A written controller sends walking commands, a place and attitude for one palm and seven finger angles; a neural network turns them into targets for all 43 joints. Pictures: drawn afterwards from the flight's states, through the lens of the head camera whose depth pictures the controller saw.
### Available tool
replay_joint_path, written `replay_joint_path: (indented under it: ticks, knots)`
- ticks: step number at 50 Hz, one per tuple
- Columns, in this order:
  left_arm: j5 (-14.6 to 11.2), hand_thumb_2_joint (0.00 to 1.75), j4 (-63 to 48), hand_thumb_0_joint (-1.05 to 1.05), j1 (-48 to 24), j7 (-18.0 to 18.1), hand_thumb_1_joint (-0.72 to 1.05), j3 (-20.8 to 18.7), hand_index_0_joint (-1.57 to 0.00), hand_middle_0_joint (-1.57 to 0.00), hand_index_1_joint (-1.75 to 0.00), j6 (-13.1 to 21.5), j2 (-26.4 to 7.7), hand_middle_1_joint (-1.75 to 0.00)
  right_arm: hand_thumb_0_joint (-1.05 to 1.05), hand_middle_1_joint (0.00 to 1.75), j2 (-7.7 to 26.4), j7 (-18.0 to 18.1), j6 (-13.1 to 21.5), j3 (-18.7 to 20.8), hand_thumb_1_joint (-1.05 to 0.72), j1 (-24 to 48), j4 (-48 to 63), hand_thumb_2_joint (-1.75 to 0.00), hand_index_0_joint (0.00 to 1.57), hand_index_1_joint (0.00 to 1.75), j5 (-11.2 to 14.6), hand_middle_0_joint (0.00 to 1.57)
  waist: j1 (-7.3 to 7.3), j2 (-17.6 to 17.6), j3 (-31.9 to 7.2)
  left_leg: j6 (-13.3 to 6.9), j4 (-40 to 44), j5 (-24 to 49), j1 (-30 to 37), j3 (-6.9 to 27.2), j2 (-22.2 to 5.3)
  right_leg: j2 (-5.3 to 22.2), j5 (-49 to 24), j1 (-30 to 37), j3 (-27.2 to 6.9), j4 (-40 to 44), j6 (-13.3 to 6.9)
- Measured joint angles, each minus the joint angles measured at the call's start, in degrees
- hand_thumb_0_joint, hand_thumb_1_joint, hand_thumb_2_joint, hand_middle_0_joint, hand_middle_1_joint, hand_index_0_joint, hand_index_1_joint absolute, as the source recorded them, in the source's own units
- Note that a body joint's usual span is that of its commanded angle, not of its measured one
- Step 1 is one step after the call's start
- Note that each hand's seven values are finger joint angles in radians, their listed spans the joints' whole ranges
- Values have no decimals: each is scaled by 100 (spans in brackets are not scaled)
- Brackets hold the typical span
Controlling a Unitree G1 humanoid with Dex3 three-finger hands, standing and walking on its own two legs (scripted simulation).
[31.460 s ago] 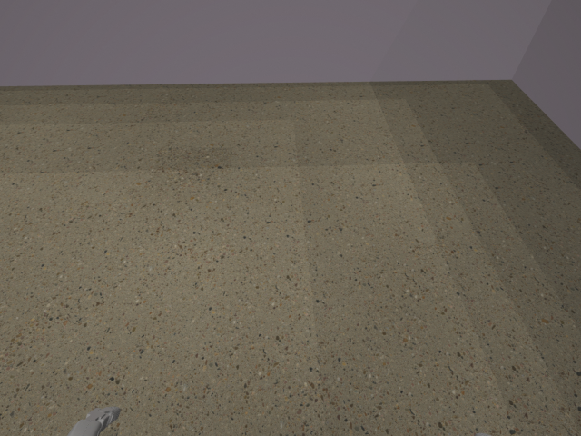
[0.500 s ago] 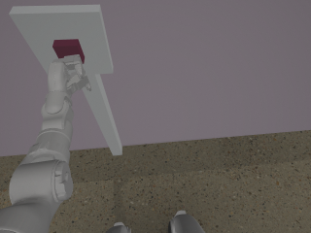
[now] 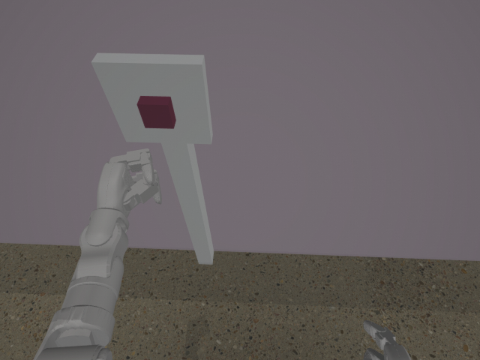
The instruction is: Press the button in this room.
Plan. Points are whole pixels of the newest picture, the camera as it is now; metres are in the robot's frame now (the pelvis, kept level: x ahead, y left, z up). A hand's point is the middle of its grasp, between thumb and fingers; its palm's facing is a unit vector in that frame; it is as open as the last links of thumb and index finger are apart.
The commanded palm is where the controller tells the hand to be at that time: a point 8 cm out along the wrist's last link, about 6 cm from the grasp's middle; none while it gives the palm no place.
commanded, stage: pull the fist back off the button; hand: left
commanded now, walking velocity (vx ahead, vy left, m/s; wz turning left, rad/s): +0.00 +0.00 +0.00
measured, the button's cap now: (157, 111) +0.53 +0.17 +0.12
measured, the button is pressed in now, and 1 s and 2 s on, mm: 0 0 0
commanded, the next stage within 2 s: draw the hand back to the body in 0.04 s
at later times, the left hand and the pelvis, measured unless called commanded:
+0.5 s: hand (127, 202) +0.32 +0.18 +0.12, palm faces +0.01 -1.00 -0.04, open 3.1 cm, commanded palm +0.28 +0.23 +0.12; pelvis -0.01 +0.00 +0.01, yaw +0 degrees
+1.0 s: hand (56, 248) +0.23 +0.22 +0.16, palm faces +0.31 -0.90 -0.31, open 3.1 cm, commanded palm +0.18 +0.27 +0.17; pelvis +0.00 +0.01 +0.03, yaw +1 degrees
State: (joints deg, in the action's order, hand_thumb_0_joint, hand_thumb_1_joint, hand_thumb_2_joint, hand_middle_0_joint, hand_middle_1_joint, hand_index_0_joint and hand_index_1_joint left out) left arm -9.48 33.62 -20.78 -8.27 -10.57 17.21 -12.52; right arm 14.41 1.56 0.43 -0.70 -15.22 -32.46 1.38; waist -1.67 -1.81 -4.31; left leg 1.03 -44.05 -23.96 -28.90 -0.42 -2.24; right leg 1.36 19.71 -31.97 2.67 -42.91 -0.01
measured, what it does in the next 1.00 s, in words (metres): stands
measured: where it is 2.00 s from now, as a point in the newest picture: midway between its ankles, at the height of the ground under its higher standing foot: outside the picture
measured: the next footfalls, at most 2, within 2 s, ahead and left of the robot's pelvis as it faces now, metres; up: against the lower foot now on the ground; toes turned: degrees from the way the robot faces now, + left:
none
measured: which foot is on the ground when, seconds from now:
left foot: down 0.00-1.00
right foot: down 0.00-1.00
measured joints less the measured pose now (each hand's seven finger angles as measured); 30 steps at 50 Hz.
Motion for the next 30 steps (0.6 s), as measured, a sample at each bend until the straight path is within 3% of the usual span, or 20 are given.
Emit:
replay_joint_path:
  ticks: [11,19,30]
  knots:
    - [10,90,189,2,-425,-2,90,97,-130,-130,-150,-120,20,-150,0,30,-44,84,112,-98,-91,127,-140,-90,21,30,-25,20,-30,13,125,-2,-82,52,-69,35,52,54,-24,-60,26,-101,-3]
    - [-200,90,-753,2,570,-147,90,-150,-130,-129,-150,-397,-58,-150,1,30,-50,79,61,-125,-91,-218,-51,-90,21,30,46,20,-9,-71,30,-21,289,136,441,-135,30,13,-115,340,-132,173,17]
    - [-431,90,-2198,2,1645,-372,90,-3,-130,-130,-150,-1008,-80,-150,1,30,52,264,433,-170,-91,59,-40,-90,20,30,127,20,227,-121,151,-36,604,293,1012,-31,74,53,-248,991,-22,539,34]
